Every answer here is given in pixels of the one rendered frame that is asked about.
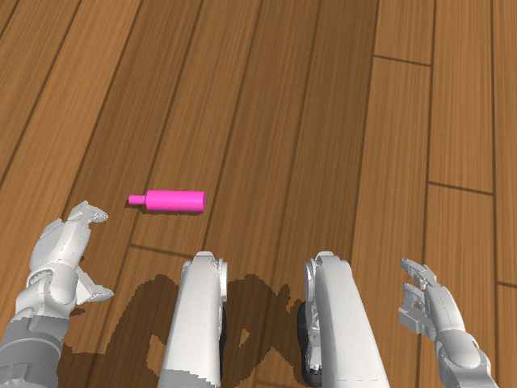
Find left robot arm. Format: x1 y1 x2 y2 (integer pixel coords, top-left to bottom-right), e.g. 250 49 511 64
0 264 78 388

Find bottle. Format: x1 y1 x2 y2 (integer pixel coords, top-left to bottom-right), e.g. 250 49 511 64
128 190 206 212

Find left robot hand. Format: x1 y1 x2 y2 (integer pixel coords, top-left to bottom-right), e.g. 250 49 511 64
29 200 115 305

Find right robot foot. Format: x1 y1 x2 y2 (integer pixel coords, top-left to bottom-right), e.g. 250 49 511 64
296 302 322 388

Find right robot arm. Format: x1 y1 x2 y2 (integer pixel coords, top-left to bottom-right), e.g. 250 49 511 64
435 330 499 388

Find right robot hand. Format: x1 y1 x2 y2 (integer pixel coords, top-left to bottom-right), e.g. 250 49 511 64
398 258 466 342

